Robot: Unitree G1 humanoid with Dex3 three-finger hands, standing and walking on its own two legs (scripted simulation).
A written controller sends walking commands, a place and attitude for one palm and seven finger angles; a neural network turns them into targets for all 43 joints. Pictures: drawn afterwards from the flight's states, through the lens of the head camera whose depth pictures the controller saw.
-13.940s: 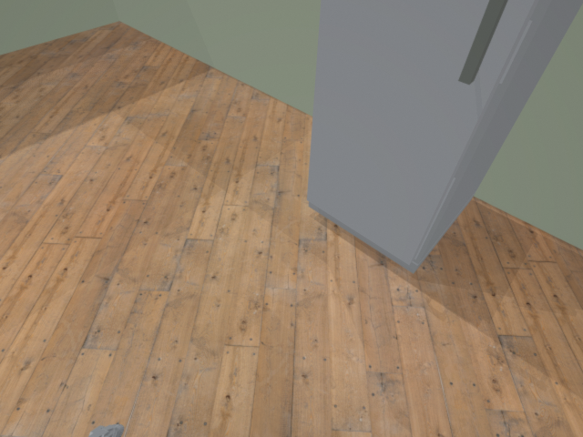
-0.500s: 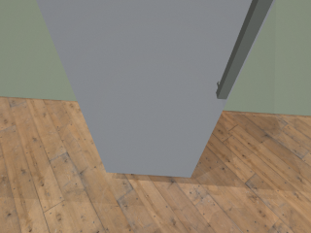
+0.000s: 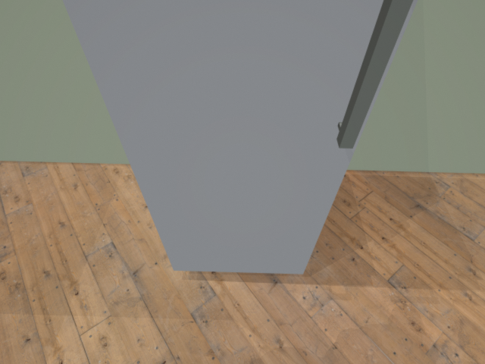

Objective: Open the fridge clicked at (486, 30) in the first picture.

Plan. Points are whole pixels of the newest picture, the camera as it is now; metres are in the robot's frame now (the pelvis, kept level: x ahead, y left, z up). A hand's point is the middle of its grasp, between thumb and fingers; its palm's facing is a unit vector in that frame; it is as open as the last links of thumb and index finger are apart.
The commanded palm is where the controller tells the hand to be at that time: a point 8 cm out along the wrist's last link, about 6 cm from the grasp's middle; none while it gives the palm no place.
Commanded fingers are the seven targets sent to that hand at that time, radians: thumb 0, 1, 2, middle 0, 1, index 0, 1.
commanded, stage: come to a stop and stand still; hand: right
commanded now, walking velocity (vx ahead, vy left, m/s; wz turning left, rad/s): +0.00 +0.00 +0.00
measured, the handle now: (372, 53) +0.53 -0.17 +0.25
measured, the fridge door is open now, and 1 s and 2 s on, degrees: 0 0 0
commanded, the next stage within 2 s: look again from close up in 0.18 s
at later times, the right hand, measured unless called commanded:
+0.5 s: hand out of the picture +0.03 -0.20 -0.17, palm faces +0.01 +0.97 -0.22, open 7.4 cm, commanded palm none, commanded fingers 0.00 -0.90 -0.90 0.20 0.30 0.20 0.30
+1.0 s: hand out of the picture +0.05 -0.21 -0.17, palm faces +0.01 +0.97 -0.24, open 7.4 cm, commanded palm none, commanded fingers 0.00 -0.90 -0.90 0.20 0.30 0.20 0.30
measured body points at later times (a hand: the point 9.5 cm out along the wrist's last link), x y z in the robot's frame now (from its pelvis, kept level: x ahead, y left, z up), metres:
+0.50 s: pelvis -0.01 -0.01 +0.00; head +0.01 -0.01 +0.45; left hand +0.01 +0.23 -0.15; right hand +0.03 -0.25 -0.15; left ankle +0.03 +0.13 -0.74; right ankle -0.06 -0.13 -0.74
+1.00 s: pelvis +0.00 -0.01 +0.00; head +0.02 -0.01 +0.45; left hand +0.03 +0.24 -0.15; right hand +0.05 -0.26 -0.15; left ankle +0.03 +0.13 -0.74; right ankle -0.06 -0.13 -0.74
